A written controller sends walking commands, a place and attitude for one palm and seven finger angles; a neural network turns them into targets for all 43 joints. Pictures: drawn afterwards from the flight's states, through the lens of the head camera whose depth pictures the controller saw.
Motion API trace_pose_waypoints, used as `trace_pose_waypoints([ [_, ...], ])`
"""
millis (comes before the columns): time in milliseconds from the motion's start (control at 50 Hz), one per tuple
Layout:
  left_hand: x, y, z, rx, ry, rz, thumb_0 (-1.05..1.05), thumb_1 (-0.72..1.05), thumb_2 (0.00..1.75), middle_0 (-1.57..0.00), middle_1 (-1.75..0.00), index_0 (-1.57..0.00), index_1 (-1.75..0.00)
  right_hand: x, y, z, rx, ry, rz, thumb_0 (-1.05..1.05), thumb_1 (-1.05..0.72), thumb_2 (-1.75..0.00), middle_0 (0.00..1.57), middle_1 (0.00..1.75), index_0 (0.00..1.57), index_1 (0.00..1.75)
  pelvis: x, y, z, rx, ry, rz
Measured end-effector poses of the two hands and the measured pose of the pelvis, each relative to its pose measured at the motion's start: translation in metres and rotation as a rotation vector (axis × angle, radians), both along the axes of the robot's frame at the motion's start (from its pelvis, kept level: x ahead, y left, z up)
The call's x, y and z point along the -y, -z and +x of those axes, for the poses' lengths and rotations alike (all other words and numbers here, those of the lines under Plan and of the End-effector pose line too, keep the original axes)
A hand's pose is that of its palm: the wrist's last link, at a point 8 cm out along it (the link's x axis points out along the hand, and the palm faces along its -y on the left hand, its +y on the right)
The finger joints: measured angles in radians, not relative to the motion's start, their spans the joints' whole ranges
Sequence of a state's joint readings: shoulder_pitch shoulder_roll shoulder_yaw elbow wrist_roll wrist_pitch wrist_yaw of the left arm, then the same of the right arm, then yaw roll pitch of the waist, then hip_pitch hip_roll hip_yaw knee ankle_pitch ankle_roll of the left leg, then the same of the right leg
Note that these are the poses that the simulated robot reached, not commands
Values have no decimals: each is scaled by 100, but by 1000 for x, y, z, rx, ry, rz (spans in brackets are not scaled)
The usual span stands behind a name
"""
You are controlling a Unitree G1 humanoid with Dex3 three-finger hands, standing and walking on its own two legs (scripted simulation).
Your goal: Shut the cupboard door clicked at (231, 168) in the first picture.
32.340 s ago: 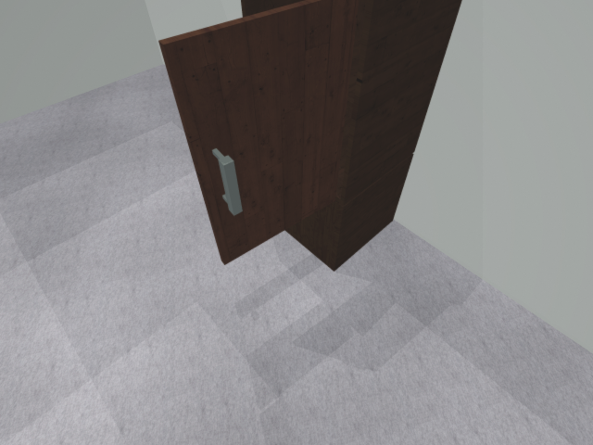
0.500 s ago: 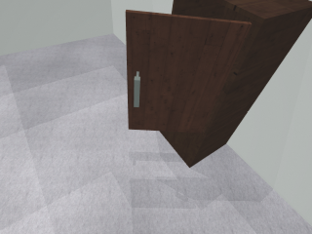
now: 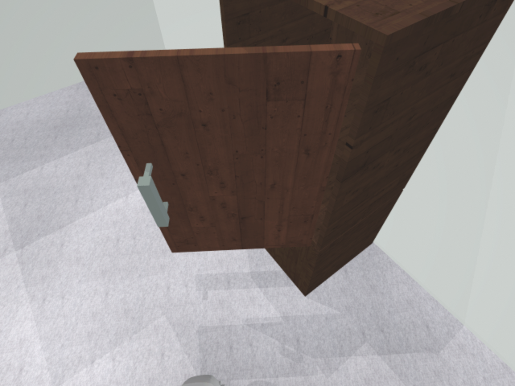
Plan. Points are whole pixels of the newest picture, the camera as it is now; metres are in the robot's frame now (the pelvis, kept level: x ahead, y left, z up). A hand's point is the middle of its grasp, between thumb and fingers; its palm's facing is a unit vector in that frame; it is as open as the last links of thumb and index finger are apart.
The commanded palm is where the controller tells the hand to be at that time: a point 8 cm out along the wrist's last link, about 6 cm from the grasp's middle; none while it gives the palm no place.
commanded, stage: come to a stop and stand still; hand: left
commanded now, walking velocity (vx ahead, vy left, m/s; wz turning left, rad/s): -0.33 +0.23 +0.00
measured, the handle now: (156, 195) +0.47 +0.23 -0.04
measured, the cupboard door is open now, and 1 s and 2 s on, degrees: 56 56 56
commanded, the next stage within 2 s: look again from close up in 1.80 s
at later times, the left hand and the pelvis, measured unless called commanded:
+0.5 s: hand out of the picture +0.07 +0.23 -0.19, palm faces +0.04 -0.97 -0.23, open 7.4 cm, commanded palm none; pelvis +0.02 +0.03 +0.00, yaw -1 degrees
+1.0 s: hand out of the picture -0.03 +0.17 -0.18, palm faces +0.05 -0.99 -0.15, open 7.4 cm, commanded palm none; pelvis -0.01 +0.01 +0.00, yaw +1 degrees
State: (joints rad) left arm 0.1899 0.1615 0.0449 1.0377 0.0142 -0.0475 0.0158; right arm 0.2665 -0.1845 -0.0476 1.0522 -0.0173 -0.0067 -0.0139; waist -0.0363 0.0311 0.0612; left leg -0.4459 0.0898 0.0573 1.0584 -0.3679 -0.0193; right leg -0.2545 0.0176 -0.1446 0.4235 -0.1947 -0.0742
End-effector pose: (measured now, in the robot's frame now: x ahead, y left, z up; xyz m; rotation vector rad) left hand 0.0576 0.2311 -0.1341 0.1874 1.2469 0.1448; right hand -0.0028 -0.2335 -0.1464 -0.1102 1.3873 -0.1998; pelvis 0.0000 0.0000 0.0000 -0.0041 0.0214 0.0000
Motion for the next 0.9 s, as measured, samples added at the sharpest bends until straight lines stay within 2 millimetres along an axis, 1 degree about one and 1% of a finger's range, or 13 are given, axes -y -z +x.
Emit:
trace_pose_waypoints([
  [100,10,4,0,-42,-28,-12,-1,94,90,-20,-30,-20,-29,2,-5,77,118,-49,-6,1,-91,-90,20,30,20,30,5,-1,25,4,10,-9],
  [180,11,11,-2,-74,-62,-26,0,93,90,-20,-30,-20,-29,-7,-6,120,176,-78,-2,1,-91,-90,20,30,20,30,1,3,37,24,15,-10],
  [260,2,20,-4,-103,-88,-37,0,92,90,-21,-30,-20,-29,-17,-9,145,199,-100,-17,0,-91,-90,20,30,20,30,-9,7,45,38,7,-11],
  [340,-16,30,-6,-127,-104,-42,0,91,90,-21,-30,-20,-29,-26,-10,150,194,-122,-49,0,-91,-90,20,30,20,30,-23,12,46,40,1,-13],
  [380,-26,30,-5,-132,-99,-32,0,91,90,-21,-30,-20,-29,-29,-13,145,186,-129,-62,0,-90,-90,20,30,20,30,-28,11,42,36,9,-13],
  [440,-40,25,-2,-133,-81,-14,0,91,90,-20,-30,-20,-29,-32,-17,129,166,-127,-81,1,-90,-90,20,30,20,30,-32,6,33,25,11,-26],
  [520,-54,20,2,-106,-52,8,0,91,90,-20,-30,-20,-29,-31,-21,100,133,-106,-93,1,-90,-90,20,30,20,30,-32,2,19,10,17,-41],
  [600,-56,15,2,-83,-21,15,0,91,90,-20,-29,-20,-29,-26,-23,67,107,-73,-91,1,-90,-90,20,30,20,30,-29,-1,6,6,21,-49],
  [660,-49,11,0,-65,1,12,0,91,90,-20,-29,-20,-29,-19,-22,40,85,-42,-78,1,-90,-90,20,30,20,30,-23,-2,-4,10,20,-50],
  [720,-35,7,-8,-39,8,7,0,91,90,-20,-29,-20,-29,-9,-16,11,54,-14,-58,1,-90,-90,20,30,20,30,-13,-1,-13,15,15,-36],
  [760,-24,9,-19,-27,8,13,0,91,90,-20,-29,-20,-29,-2,-8,-6,29,8,-40,1,-90,-90,20,30,20,30,-4,3,-18,12,20,7],
  [800,-12,7,-37,-52,-2,6,0,91,90,-20,-29,-20,-29,4,-5,-21,-1,19,-26,1,-90,-90,20,30,20,30,0,2,-22,20,16,9],
  [900,9,4,-70,-115,-33,-38,0,91,90,-20,-30,-20,-29,9,-7,-41,-40,21,-10,1,-90,-90,20,30,20,30,0,-3,-19,21,10,10],
])
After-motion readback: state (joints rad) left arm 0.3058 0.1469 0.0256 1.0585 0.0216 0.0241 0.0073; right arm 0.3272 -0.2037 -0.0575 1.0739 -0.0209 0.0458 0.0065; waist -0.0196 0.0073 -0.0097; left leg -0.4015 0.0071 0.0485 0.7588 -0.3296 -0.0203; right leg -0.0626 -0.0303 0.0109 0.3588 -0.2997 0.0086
